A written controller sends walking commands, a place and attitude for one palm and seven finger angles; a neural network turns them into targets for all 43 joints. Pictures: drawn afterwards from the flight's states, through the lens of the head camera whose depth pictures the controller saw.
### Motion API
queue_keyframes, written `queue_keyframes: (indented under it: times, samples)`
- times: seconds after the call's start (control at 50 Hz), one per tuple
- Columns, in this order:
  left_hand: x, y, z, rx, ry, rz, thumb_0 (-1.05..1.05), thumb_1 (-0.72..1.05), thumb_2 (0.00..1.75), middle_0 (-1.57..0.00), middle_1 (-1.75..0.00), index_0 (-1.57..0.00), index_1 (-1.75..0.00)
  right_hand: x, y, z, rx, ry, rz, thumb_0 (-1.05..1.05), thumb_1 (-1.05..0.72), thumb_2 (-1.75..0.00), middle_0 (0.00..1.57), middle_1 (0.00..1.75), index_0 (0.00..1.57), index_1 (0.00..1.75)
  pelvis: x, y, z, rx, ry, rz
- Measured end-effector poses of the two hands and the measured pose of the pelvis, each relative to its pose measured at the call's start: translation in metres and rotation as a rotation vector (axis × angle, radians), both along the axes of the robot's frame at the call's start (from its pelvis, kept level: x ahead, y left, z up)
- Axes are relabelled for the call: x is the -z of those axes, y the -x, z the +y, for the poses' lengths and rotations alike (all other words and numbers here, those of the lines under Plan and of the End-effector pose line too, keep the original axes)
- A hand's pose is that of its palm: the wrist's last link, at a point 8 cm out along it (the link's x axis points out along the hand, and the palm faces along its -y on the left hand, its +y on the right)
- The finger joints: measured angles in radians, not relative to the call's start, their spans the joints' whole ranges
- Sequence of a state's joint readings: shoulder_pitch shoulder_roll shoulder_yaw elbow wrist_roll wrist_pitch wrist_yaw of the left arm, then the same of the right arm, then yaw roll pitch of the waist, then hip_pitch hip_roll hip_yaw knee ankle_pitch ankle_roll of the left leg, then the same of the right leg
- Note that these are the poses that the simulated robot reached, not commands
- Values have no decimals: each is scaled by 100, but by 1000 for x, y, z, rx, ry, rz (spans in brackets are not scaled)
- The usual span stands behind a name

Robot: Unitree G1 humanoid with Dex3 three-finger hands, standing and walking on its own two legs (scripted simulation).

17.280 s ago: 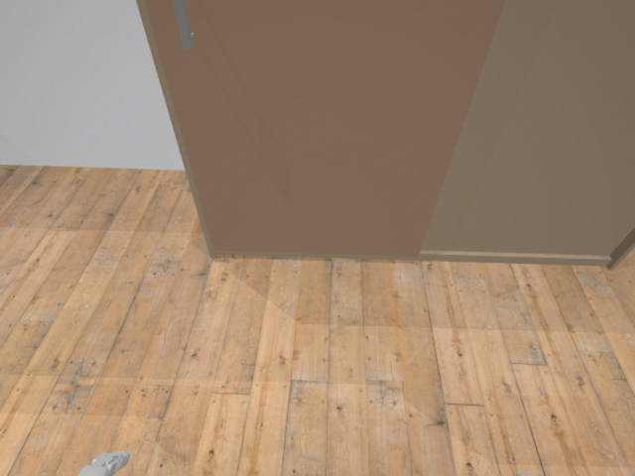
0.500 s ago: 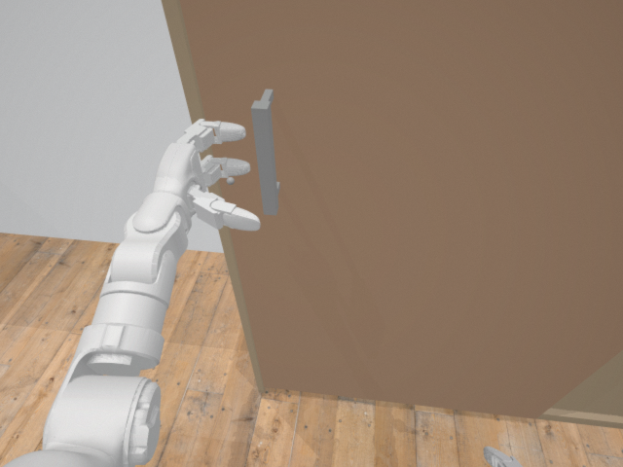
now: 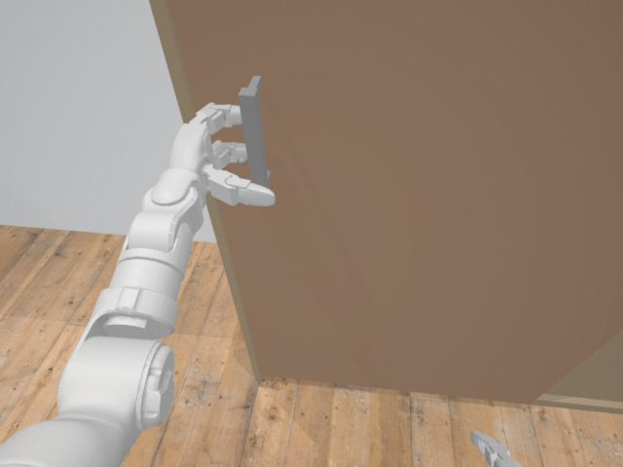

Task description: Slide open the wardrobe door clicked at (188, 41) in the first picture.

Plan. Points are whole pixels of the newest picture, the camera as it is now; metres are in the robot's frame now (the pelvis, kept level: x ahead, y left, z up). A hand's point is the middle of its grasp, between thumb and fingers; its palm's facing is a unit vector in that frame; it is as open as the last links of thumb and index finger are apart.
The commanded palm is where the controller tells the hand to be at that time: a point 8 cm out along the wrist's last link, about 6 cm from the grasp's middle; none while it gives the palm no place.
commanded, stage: feel for the door with the fingertips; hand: left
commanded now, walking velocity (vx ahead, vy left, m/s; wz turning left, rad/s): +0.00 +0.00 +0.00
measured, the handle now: (259, 143) +0.49 +0.09 +0.18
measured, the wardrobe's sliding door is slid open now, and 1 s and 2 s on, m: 0.00 0.00 0.00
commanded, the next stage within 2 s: slide the fingers in behind the handle in 0.12 s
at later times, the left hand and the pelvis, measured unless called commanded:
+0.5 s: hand (240, 158) +0.45 +0.10 +0.19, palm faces -0.08 -1.00 +0.00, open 13.7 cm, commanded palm +0.42 +0.16 +0.19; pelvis +0.00 +0.01 +0.00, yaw -1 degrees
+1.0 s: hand (260, 162) +0.44 +0.08 +0.18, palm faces -0.09 -1.00 +0.01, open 14.0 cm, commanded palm +0.41 +0.13 +0.19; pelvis +0.01 +0.01 +0.00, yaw -1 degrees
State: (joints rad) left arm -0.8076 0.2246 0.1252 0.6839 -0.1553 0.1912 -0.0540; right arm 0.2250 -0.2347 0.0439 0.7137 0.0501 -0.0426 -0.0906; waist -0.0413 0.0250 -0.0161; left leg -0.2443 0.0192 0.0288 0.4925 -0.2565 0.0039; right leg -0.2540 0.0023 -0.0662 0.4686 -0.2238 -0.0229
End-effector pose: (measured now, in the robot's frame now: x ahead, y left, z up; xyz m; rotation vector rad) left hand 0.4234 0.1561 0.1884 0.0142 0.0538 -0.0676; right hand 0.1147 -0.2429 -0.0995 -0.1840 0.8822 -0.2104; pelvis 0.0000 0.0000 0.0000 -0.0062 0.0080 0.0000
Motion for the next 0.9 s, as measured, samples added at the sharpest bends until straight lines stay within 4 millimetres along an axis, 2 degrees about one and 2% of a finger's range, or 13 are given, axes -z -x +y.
queue_keyframes:
  times: [0.18, 0.34, 0.64, 0.9]
  samples:
    - [2, -6, 0, 4, 12, -27, -2, -50, 30, -31, -121, -33, -123, 7, 35, -12, 55, 9, 74, 1, -90, -89, 20, 30, 21, 30, 0, -2, 0, 11, -1, 14]
    - [1, -9, 3, 8, 16, -21, -2, -50, 30, -35, -124, -37, -125, 7, 46, -13, 68, 18, 87, 2, -90, -89, 20, 30, 20, 30, 0, 2, 1, 11, 2, 19]
    - [7, -1, 0, 23, 16, -32, -2, -50, 30, -31, -121, -32, -121, 2, 31, 1, 52, -7, 22, 1, -90, -89, 20, 30, 21, 30, 0, 2, 9, 20, 4, 17]
    - [0, 0, -23, 40, 20, -32, -2, -50, 30, -30, -120, -30, -120, -1, 4, 13, 17, -21, -16, 1, -90, -89, 20, 30, 21, 30, 0, -3, 11, 16, 2, 7]
